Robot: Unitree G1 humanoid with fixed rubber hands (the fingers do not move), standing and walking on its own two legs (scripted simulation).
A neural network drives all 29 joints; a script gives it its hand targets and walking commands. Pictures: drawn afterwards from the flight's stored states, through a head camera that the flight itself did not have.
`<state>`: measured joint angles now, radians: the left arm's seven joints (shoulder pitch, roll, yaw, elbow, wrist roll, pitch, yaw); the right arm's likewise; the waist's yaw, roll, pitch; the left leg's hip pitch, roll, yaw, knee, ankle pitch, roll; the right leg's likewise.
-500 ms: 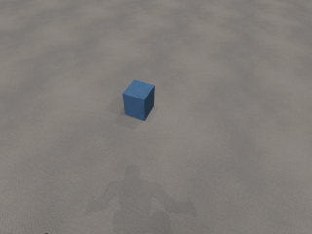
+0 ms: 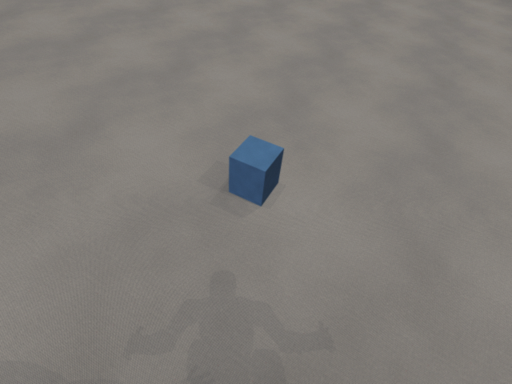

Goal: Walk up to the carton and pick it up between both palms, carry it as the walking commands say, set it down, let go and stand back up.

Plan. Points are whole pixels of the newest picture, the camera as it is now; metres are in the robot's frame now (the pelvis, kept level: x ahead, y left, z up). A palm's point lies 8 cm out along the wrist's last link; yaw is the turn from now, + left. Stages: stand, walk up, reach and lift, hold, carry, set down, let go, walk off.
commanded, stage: walk up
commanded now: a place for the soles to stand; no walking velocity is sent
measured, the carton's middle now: (255, 170) +1.26 +0.01 -0.64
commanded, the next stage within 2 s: none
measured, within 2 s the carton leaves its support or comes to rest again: neither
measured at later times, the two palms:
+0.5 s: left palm (69, 297) +0.27 +0.33 -0.06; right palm (446, 323) +0.28 -0.35 -0.08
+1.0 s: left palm (114, 210) +0.48 +0.33 -0.07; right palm (428, 245) +0.44 -0.35 -0.06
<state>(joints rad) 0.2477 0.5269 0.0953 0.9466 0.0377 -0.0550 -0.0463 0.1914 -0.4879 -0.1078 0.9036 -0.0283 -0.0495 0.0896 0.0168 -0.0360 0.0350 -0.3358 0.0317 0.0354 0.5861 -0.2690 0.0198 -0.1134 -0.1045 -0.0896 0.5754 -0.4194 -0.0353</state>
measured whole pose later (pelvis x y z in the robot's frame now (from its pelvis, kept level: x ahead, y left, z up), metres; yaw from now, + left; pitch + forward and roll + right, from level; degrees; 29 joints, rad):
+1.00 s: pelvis +0.38 +0.00 +0.01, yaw +1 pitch -1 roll +1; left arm 0.28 0.47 0.07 0.78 0.01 -0.07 -0.08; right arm 0.36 -0.51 -0.10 0.75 -0.02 -0.09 0.05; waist -0.06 -0.02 0.05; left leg -0.20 0.04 0.09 0.52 -0.30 0.02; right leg -0.46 -0.07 -0.03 0.68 -0.27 -0.02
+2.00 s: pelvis +0.67 -0.01 -0.01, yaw +2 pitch -2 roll +1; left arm 0.16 0.45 0.02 0.87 -0.01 -0.04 -0.01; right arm 0.24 -0.44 -0.03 0.89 -0.01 -0.02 0.01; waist 0.00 0.02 0.06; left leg -0.31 0.04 0.03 0.66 -0.31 -0.02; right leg -0.37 -0.05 -0.06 0.68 -0.28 0.00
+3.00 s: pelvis +0.69 +0.05 +0.00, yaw -3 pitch -1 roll +0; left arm 0.32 0.52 0.11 1.04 0.04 -0.06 0.06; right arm 0.08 -0.54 -0.13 0.81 -0.07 0.08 0.12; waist 0.02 0.07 0.08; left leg -0.46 0.07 -0.05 0.90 -0.46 -0.01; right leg -0.30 -0.06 0.06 0.51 -0.21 0.02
